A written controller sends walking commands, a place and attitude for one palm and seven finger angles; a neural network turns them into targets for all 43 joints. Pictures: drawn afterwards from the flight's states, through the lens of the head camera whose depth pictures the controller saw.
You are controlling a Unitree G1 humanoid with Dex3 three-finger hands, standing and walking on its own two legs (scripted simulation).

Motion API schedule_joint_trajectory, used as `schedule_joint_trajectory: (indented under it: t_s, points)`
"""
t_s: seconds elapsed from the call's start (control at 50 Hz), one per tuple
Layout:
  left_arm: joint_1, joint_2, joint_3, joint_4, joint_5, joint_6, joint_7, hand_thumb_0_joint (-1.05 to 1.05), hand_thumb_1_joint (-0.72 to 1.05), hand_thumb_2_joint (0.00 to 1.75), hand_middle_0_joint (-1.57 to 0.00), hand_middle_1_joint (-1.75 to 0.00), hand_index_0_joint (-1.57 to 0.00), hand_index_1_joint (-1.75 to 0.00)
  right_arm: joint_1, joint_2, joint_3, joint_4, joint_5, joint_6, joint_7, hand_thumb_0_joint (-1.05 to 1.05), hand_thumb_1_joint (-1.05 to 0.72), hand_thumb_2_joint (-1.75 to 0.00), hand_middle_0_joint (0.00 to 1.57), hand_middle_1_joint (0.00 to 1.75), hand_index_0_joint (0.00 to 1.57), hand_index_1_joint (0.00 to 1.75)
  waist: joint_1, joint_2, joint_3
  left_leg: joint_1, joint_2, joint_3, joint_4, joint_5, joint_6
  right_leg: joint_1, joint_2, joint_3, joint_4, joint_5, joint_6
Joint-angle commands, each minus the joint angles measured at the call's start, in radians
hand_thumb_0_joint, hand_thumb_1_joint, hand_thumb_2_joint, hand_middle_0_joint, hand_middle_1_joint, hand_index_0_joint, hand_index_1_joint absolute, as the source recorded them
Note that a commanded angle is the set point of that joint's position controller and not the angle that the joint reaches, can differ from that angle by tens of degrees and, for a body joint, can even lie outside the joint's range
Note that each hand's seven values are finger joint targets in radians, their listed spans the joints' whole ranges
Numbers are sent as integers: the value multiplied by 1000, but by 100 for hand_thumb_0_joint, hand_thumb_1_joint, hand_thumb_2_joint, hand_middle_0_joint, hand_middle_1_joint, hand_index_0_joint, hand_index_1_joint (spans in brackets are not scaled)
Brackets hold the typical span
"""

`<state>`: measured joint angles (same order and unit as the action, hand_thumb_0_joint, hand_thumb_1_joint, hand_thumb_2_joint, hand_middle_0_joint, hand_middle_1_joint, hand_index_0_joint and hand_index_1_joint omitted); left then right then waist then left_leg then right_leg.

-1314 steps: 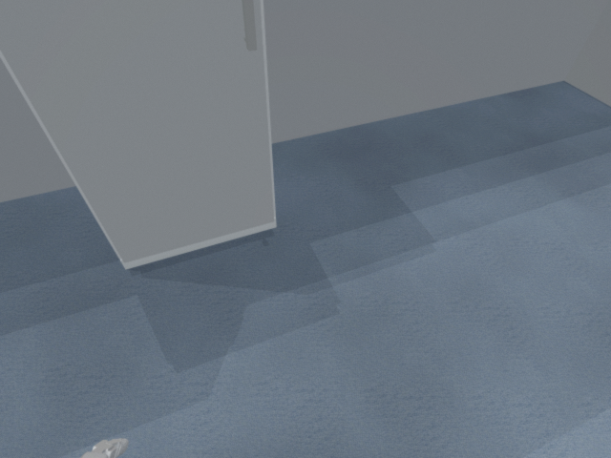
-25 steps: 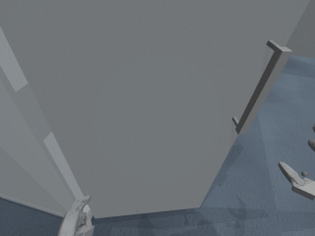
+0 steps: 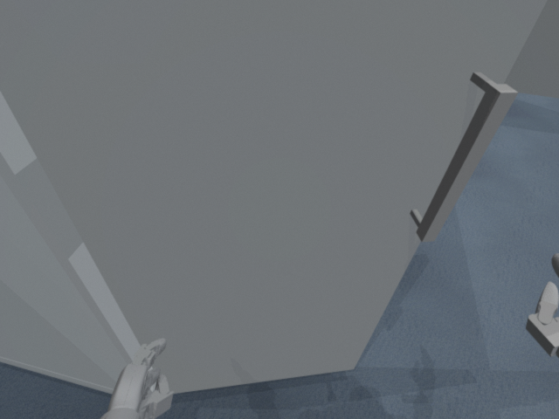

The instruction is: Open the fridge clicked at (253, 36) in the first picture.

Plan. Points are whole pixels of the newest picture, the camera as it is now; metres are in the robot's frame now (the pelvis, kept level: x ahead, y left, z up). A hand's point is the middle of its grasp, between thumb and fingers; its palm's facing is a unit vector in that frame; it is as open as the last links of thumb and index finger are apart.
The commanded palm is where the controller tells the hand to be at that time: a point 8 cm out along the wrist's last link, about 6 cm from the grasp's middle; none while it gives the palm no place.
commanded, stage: draw the hand back to the body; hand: right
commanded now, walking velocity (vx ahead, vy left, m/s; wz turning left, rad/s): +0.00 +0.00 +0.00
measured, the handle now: (449, 167) +0.41 -0.25 +0.19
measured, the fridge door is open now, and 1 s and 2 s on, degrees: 69 69 69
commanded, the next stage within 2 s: step back with the hand held close in 0.06 s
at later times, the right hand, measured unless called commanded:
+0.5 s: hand (538, 332) +0.18 -0.27 +0.15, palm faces +0.33 +0.80 -0.49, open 7.4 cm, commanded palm +0.12 -0.31 +0.17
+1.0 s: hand out of the picture +0.09 -0.30 +0.15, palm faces +0.47 +0.77 -0.43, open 7.4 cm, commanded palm +0.03 -0.33 +0.17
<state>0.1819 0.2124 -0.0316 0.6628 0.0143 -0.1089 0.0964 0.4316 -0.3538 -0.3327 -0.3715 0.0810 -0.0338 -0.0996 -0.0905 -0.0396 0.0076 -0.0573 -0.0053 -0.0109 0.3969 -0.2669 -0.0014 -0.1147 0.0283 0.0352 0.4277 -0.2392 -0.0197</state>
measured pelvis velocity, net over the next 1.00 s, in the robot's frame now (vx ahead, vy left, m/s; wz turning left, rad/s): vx -0.10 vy -0.03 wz -0.05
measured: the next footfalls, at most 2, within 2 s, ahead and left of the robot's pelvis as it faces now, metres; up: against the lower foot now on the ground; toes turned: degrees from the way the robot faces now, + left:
left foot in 1.28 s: -0.21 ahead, +0.10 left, +0.00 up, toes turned -2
right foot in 1.66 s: -0.11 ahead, -0.13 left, +0.00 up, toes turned +1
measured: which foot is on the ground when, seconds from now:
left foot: down 0.00-1.00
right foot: down 0.00-1.00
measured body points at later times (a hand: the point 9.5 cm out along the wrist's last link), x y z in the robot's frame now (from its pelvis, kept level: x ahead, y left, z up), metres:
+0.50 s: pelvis -0.02 -0.02 +0.00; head -0.01 -0.01 +0.45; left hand +0.16 +0.23 -0.08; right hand +0.15 -0.31 +0.18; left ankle -0.03 +0.12 -0.74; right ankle +0.00 -0.11 -0.74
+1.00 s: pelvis -0.10 -0.03 -0.02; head -0.09 -0.05 +0.43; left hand +0.08 +0.21 -0.09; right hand +0.05 -0.34 +0.18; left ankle -0.03 +0.12 -0.74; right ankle +0.00 -0.11 -0.74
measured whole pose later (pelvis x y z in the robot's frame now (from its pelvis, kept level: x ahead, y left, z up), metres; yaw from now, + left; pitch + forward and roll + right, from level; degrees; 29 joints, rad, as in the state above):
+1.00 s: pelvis -0.10 -0.03 -0.02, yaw -3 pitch +0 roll +3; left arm 0.22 0.23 0.00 0.60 0.00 -0.09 0.09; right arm 0.51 -0.40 -0.41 -0.51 0.03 -0.25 -0.14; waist -0.03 0.00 0.01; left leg -0.35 -0.02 -0.01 0.52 -0.17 -0.03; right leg -0.46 0.02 0.04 0.64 -0.26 -0.04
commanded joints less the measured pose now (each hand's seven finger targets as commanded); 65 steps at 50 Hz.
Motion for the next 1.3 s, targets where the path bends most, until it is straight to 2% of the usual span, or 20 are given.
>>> schedule_joint_trajectory:
  t_s: [0.0, 0.16, 0.18, 0.26, 0.32, 0.42, 0.52, 0.68, 0.78, 0.84, 0.92, 0.96, 1.0, 1.04, 1.06, 1.12, 1.18, 1.2, 1.24, 1.28]
  points:
    - [-129, 115, 41, -164, 4, -46, 12, 0, 90, 90, -20, -30, -20, -30, -99, -197, -123, -208, -2, -66, -18, 0, -90, -90, 20, 30, 20, 30, 6, 10, -70, -33, 11, 35, -62, 209, 16, 38, -28, -23, -56, 224, -11]
    - [-131, 112, 39, -164, 4, -44, 11, 0, 90, 90, -20, -30, -20, -30, -160, -183, -98, -219, -5, -68, -16, 0, -90, -90, 20, 30, 20, 30, 16, -13, -65, -52, 9, 33, -69, 199, 11, 45, -22, -27, -57, 212, -11]
    - [-132, 130, 38, -205, -13, -20, 5, 0, 90, 90, -20, -30, -20, -30, -258, -309, -215, -259, -15, -112, -30, 0, -90, -90, 20, 30, 20, 30, 51, -2, 18, -154, 49, -34, -134, 244, 2, -19, -37, -1, -8, 184, -33]
    - [-109, 127, 53, -217, -4, 33, -2, 0, 90, 90, -20, -30, -20, -30, -14, -199, -139, -204, -27, -134, -19, 0, -90, -90, 20, 30, 20, 30, 58, 13, -125, -112, 76, -3, -68, 431, -2, 26, -48, 6, 27, 382, -29]
    - [-105, 135, 60, -242, -8, 62, -3, 0, 90, 90, -20, -30, -20, -30, 63, -221, -164, -255, -21, -138, -25, 0, -90, -90, 20, 30, 20, 30, 59, -17, -190, -94, 59, 19, -29, 449, -10, 32, -61, 12, 17, 506, -24]
    - [-105, 133, 68, -266, -16, 85, 5, 0, 90, 90, -20, -30, -20, -30, 110, -260, -212, -275, -7, -154, -34, 0, -90, -90, 20, 30, 20, 30, 60, 12, -206, -102, 43, 25, -9, 399, -17, -16, -69, 23, -5, 478, -22]
    - [-95, 143, 73, -271, -22, 76, 14, 0, 90, 90, -20, -30, -20, -30, 75, -258, -199, -277, -9, -176, -40, 0, -90, -90, 20, 30, 20, 30, 68, -12, -164, -124, 29, 16, -19, 267, -23, -95, -76, 37, -45, 279, -31]
    - [-89, 168, 78, -275, -23, 26, 16, 0, 90, 90, -20, -30, -20, -30, 16, -231, -191, -284, -51, -227, -47, 0, -90, -90, 20, 30, 20, 30, 68, -72, -83, 25, -15, -10, 65, 33, -26, -471, -117, 139, -176, -341, -86]
    - [-80, 168, 88, -270, -17, -14, 12, 0, 90, 90, -20, -30, -20, -30, 15, -231, -218, -286, -77, -257, -45, 0, -90, -90, 20, 30, 20, 30, 60, -96, -94, 107, -28, -44, 165, 30, -18, -636, -140, 171, -159, -471, -111]
    - [-60, 155, 87, -259, -12, -30, 5, 0, 90, 90, -20, -30, -20, -30, 36, -242, -225, -317, -65, -269, -44, 0, -90, -90, 20, 30, 20, 30, 69, 8, -108, -36, 29, -109, 69, 15, 10, -514, -92, 115, -31, -357, -82]
    - [-23, 135, 83, -206, -7, -34, -2, 0, 90, 90, -20, -30, -20, -30, -4, -244, -191, -329, -45, -272, -64, 0, -90, -90, 20, 30, 20, 30, 95, 131, -101, -431, 163, -185, -123, -122, 73, -152, -18, 13, 222, -129, -9]
    - [-34, 139, 79, -200, -7, -35, 3, 0, 90, 90, -20, -30, -20, -30, -22, -253, -191, -322, -45, -275, -75, 0, -90, -90, 20, 30, 20, 30, 97, 95, -88, -471, 147, -142, -103, -137, 58, -128, -33, 23, 195, -124, -9]
    - [-58, 156, 82, -209, -7, -40, 13, 0, 90, 90, -20, -30, -20, -30, -32, -270, -212, -331, -48, -282, -79, 0, -90, -90, 20, 30, 20, 30, 94, -23, -64, -399, 61, -78, -25, -146, 22, -224, -88, 106, 30, -204, -31]
    - [-89, 180, 85, -232, -9, -56, 20, 0, 90, 90, -20, -30, -20, -30, -18, -243, -229, -332, -70, -298, -67, 0, -90, -90, 20, 30, 20, 30, 78, -242, -83, -9, -83, -1, 314, -39, -28, -605, -251, 309, -288, -566, -111]
    - [-90, 181, 96, -232, -4, -61, 19, 0, 90, 90, -20, -30, -20, -30, -28, -251, -253, -333, -84, -305, -61, 0, -90, -90, 20, 30, 20, 30, 65, -276, -103, 113, -118, -5, 467, 14, -29, -725, -313, 390, -347, -641, -153]
    - [-80, 156, 108, -222, 6, -72, -5, 0, 90, 90, -20, -30, -20, -30, 29, -245, -257, -311, -81, -304, -43, 0, -90, -90, 20, 30, 20, 30, 58, -168, -105, 38, -108, -33, 443, -102, -11, -634, -292, 318, -251, -458, -159]
    - [-65, 133, 100, -190, 9, -76, -29, 0, 90, 90, -20, -30, -20, -30, 101, -234, -224, -336, -32, -307, -28, 0, -90, -90, 20, 30, 20, 30, 58, -192, -145, -104, -87, 13, 174, -218, 23, -357, -257, 239, -235, -314, -71]
    - [-52, 130, 100, -177, 13, -75, -32, 0, 90, 90, -20, -30, -20, -30, 98, -237, -220, -352, -25, -311, -28, 0, -90, -90, 20, 30, 20, 30, 66, -191, -155, -148, -56, -16, 37, -172, 29, -251, -248, 217, -187, -202, -47]
    - [-43, 111, 84, -150, 13, -58, -28, 0, 90, 90, -20, -30, -20, -30, 28, -259, -206, -369, -19, -325, -26, 0, -90, -90, 20, 30, 20, 30, 72, -36, -195, -294, 56, -139, -142, 60, 48, 1, -170, 62, 23, 196, 10]
    - [-90, 120, 77, -145, 18, -58, -6, 0, 90, 90, -20, -30, -20, -30, -90, -308, -217, -360, -24, -323, -38, 0, -90, -90, 20, 30, 20, 30, 74, -15, -267, -353, 79, -90, -56, 369, 6, 168, -156, -42, 71, 454, 20]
